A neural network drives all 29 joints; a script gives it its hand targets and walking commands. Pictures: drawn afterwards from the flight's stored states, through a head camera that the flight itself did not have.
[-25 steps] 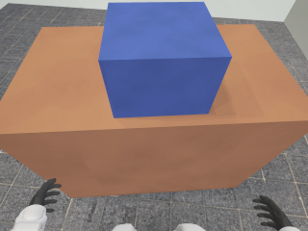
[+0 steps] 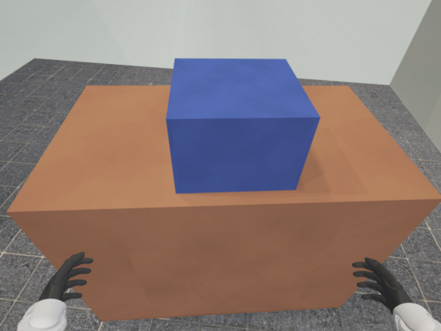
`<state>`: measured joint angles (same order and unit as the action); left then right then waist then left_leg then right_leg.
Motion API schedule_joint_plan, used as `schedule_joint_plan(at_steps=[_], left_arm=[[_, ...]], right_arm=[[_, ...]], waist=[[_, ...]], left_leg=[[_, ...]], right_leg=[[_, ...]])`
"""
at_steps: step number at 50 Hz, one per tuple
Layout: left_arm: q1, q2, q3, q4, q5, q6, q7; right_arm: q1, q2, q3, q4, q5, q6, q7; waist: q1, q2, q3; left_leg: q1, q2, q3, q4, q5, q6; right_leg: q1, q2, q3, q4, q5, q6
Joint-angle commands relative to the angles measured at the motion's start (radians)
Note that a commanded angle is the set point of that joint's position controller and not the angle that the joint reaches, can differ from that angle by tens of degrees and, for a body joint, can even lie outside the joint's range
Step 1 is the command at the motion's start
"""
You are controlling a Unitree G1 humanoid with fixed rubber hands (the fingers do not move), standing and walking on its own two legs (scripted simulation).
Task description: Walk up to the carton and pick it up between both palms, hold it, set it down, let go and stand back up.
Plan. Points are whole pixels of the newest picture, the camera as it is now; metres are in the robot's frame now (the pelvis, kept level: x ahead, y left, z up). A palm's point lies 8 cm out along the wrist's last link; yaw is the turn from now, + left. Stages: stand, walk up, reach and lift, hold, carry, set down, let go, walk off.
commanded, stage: reach and lift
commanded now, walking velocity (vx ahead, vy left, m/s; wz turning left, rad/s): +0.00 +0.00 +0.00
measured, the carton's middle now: (233, 122) +0.57 -0.04 +0.09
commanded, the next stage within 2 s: none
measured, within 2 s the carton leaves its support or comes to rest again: neither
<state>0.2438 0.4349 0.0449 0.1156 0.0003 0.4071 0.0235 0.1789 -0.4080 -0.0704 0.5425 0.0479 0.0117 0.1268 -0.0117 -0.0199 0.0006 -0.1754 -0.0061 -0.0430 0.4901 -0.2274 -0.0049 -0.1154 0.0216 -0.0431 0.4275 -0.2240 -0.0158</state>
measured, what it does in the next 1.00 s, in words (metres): stands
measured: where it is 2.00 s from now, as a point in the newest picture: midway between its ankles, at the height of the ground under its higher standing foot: outside the picture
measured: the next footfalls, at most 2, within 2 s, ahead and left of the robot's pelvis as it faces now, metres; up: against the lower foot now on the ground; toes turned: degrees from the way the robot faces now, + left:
none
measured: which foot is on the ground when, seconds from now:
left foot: down 0.00-1.00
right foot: down 0.00-1.00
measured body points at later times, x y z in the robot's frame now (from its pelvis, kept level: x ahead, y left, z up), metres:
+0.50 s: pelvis +0.00 -0.01 +0.00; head -0.03 +0.00 +0.45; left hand +0.23 +0.25 +0.07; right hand +0.22 -0.28 +0.06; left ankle +0.03 +0.11 -0.74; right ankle +0.01 -0.11 -0.74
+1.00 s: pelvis +0.02 -0.01 +0.01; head +0.01 +0.00 +0.46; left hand +0.26 +0.23 +0.11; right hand +0.24 -0.25 +0.10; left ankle +0.03 +0.11 -0.74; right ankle +0.01 -0.11 -0.74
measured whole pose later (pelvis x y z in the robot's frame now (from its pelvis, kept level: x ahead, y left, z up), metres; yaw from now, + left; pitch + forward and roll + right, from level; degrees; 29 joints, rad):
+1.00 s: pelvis +0.02 -0.01 +0.01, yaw +0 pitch -2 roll +0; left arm 0.26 0.41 0.09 -0.38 -0.18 0.41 0.01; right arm 0.33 -0.41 -0.08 -0.27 0.30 0.28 0.01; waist -0.01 -0.02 0.00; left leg -0.15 -0.01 -0.04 0.37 -0.18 0.00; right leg -0.10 0.02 -0.04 0.33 -0.20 -0.02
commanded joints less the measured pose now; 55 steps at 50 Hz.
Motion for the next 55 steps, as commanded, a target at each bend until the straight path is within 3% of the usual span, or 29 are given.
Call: schedule_joint_plan(at_steps=[1,2,6,7,9,12,16,17,19,21,24,27,29,31,32,33,34,38,39,40,42,43,44,45,48,49,50,51,55], left_arm=[[-0.050,0.018,0.007,-0.196,-0.085,0.017,0.014],[-0.027,-0.002,0.020,-0.237,-0.083,0.013,0.020],[-0.075,0.016,0.004,-0.287,-0.119,0.015,0.023],[-0.057,0.017,0.012,-0.289,-0.122,0.017,0.022],[-0.052,-0.005,0.034,-0.299,-0.130,0.028,0.017],[-0.090,0.023,0.045,-0.374,-0.151,0.038,0.012],[-0.081,0.038,0.089,-0.344,-0.167,0.062,0.001],[-0.042,0.018,0.087,-0.352,-0.165,0.063,0.001],[-0.087,0.052,0.108,-0.454,-0.177,0.042,0.004],[-0.047,0.051,0.120,-0.474,-0.198,0.020,0.005],[-0.030,0.027,0.095,-0.428,-0.203,0.024,-0.008],[-0.030,0.056,0.107,-0.548,-0.220,-0.005,-0.006],[-0.008,0.039,0.100,-0.550,-0.230,-0.009,-0.004],[0.018,0.031,0.110,-0.538,-0.233,-0.013,-0.008],[0.022,0.029,0.127,-0.554,-0.230,-0.019,-0.011],[0.031,0.029,0.114,-0.572,-0.241,-0.016,-0.014],[0.042,0.040,0.131,-0.584,-0.235,-0.018,-0.011],[0.003,0.034,0.132,-0.617,-0.259,-0.035,-0.007],[0.024,0.039,0.126,-0.636,-0.266,-0.034,-0.004],[0.018,0.025,0.131,-0.643,-0.257,-0.049,0.000],[0.028,0.039,0.121,-0.651,-0.282,-0.042,-0.011],[0.010,0.041,0.131,-0.647,-0.274,-0.039,-0.011],[-0.009,0.057,0.128,-0.654,-0.286,-0.040,-0.026],[-0.017,0.039,0.139,-0.638,-0.282,-0.032,-0.013],[-0.112,0.053,0.141,-0.596,-0.295,-0.012,-0.007],[-0.064,0.075,0.132,-0.642,-0.296,-0.005,-0.017],[-0.116,0.071,0.147,-0.616,-0.291,-0.004,-0.013],[-0.131,0.068,0.130,-0.603,-0.303,0.006,-0.016],[-0.341,0.107,0.137,-0.542,-0.321,0.009,-0.002]], right_arm=[[0.043,-0.142,-0.171,-0.286,0.141,0.048,0.013],[0.053,-0.133,-0.163,-0.335,0.147,0.056,0.017],[0.010,-0.141,-0.192,-0.441,0.148,0.105,0.018],[0.030,-0.153,-0.187,-0.470,0.161,0.122,0.018],[0.045,-0.143,-0.193,-0.494,0.182,0.150,0.005],[0.045,-0.115,-0.173,-0.560,0.194,0.185,-0.006],[0.054,-0.112,-0.158,-0.618,0.206,0.228,-0.035],[0.083,-0.101,-0.150,-0.608,0.207,0.240,-0.032],[0.083,-0.096,-0.149,-0.713,0.227,0.236,-0.052],[0.108,-0.100,-0.167,-0.785,0.235,0.228,-0.060],[0.147,-0.086,-0.148,-0.749,0.258,0.245,-0.072],[0.161,-0.087,-0.146,-0.844,0.285,0.231,-0.083],[0.168,-0.101,-0.151,-0.884,0.288,0.225,-0.085],[0.205,-0.080,-0.142,-0.882,0.312,0.219,-0.091],[0.212,-0.092,-0.142,-0.910,0.314,0.221,-0.092],[0.229,-0.103,-0.158,-0.926,0.308,0.222,-0.098],[0.233,-0.105,-0.144,-0.947,0.315,0.219,-0.100],[0.209,-0.117,-0.146,-1.013,0.347,0.210,-0.106],[0.228,-0.138,-0.154,-0.996,0.345,0.216,-0.108],[0.225,-0.138,-0.142,-1.011,0.350,0.213,-0.107],[0.239,-0.140,-0.150,-1.025,0.356,0.218,-0.118],[0.236,-0.123,-0.138,-1.016,0.367,0.224,-0.122],[0.248,-0.114,-0.126,-1.019,0.375,0.237,-0.132],[0.216,-0.132,-0.140,-0.987,0.371,0.234,-0.123],[0.093,-0.141,-0.180,-0.976,0.361,0.251,-0.127],[0.134,-0.141,-0.181,-1.026,0.362,0.259,-0.130],[0.080,-0.129,-0.174,-1.016,0.362,0.268,-0.129],[0.062,-0.154,-0.204,-1.028,0.350,0.271,-0.128],[-0.119,-0.129,-0.203,-0.997,0.335,0.297,-0.127]], waist=[[-0.002,0.062,0.059],[0.019,0.078,0.007],[-0.016,0.017,0.024],[-0.009,0.043,0.024],[-0.016,0.043,0.031],[-0.010,0.019,0.046],[0.009,-0.013,0.060],[0.009,0.005,0.079],[0.019,-0.004,0.019],[0.017,-0.022,-0.009],[0.008,0.003,0.004],[0.018,0.052,-0.051],[0.019,0.022,-0.038],[0.021,0.046,-0.038],[0.027,0.008,-0.051],[0.006,0.020,-0.078],[0.026,0.029,-0.063],[0.029,0.031,-0.115],[0.029,0.058,-0.078],[0.040,0.043,-0.078],[0.024,0.017,-0.093],[0.031,0.037,-0.086],[0.017,0.011,-0.107],[0.021,0.041,-0.084],[0.011,0.063,-0.047],[0.006,0.053,-0.052],[0.027,0.071,-0.047],[0.005,0.062,-0.024],[0.028,0.083,-0.049]], left_leg=[[0.023,0.067,0.033,-0.314,-0.096,-0.049],[0.004,0.064,0.035,-0.312,-0.085,-0.037],[0.007,0.073,0.023,-0.329,-0.192,-0.019],[-0.031,0.079,0.017,-0.339,-0.239,-0.012],[-0.053,0.077,0.037,-0.339,-0.172,-0.007],[0.036,0.047,0.053,-0.313,-0.139,-0.023],[0.093,0.022,0.083,-0.293,-0.057,-0.022],[0.077,0.028,0.080,-0.303,-0.054,-0.025],[0.108,0.004,0.098,-0.276,0.012,-0.020],[0.133,0.006,0.090,-0.262,0.056,-0.026],[0.154,0.011,0.083,-0.265,0.056,-0.029],[0.204,0.016,0.069,-0.241,0.138,-0.052],[0.207,0.013,0.062,-0.233,0.182,-0.061],[0.239,0.013,0.064,-0.231,0.212,-0.058],[0.233,0.017,0.064,-0.225,0.241,-0.058],[0.249,0.018,0.055,-0.217,0.249,-0.057],[0.251,0.007,0.064,-0.216,0.276,-0.059],[0.270,0.012,0.048,-0.206,0.293,-0.060],[0.272,0.014,0.050,-0.206,0.303,-0.070],[0.270,0.017,0.053,-0.213,0.318,-0.067],[0.292,0.018,0.048,-0.197,0.349,-0.069],[0.279,0.011,0.053,-0.201,0.345,-0.066],[0.300,0.012,0.043,-0.201,0.315,-0.060],[0.283,0.011,0.049,-0.195,0.337,-0.061],[0.270,0.019,0.041,-0.214,0.258,-0.060],[0.292,0.025,0.029,-0.230,0.252,-0.056],[0.275,0.029,0.021,-0.228,0.240,-0.065],[0.267,0.032,0.019,-0.233,0.210,-0.058],[0.170,0.033,0.034,-0.263,0.024,-0.038]], right_leg=[[0.082,0.007,0.007,-0.147,0.044,0.003],[0.111,0.009,0.016,-0.145,0.067,0.000],[0.087,0.013,0.014,-0.147,-0.006,0.009],[0.111,0.012,0.020,-0.139,-0.004,0.010],[0.152,0.019,0.022,-0.133,0.040,0.012],[0.069,-0.014,0.049,-0.186,-0.024,0.009],[-0.001,-0.035,0.063,-0.229,-0.042,0.013],[0.004,-0.033,0.067,-0.223,-0.024,0.017],[-0.009,-0.040,0.075,-0.227,-0.018,0.015],[-0.003,-0.044,0.086,-0.231,0.015,0.023],[-0.014,-0.041,0.077,-0.230,0.008,0.015],[-0.018,-0.032,0.079,-0.232,0.058,0.007],[-0.027,-0.025,0.077,-0.234,0.083,0.010],[-0.017,-0.025,0.077,-0.240,0.092,0.004],[-0.020,-0.023,0.075,-0.238,0.114,0.009],[-0.006,-0.021,0.076,-0.232,0.150,0.005],[-0.005,-0.020,0.076,-0.233,0.157,0.008],[-0.023,-0.014,0.073,-0.228,0.156,0.003],[-0.033,-0.012,0.068,-0.224,0.168,0.000],[-0.026,-0.007,0.069,-0.225,0.162,0.001],[-0.016,-0.014,0.071,-0.234,0.199,0.011],[-0.012,-0.017,0.073,-0.230,0.203,0.012],[-0.019,-0.022,0.070,-0.236,0.196,0.016],[-0.025,-0.017,0.069,-0.226,0.212,0.006],[-0.059,-0.012,0.072,-0.236,0.107,-0.013],[-0.021,-0.012,0.067,-0.241,0.123,-0.011],[-0.038,-0.017,0.078,-0.237,0.103,-0.011],[-0.053,-0.013,0.072,-0.237,0.097,-0.011],[-0.061,-0.024,0.084,-0.219,0.001,-0.013]])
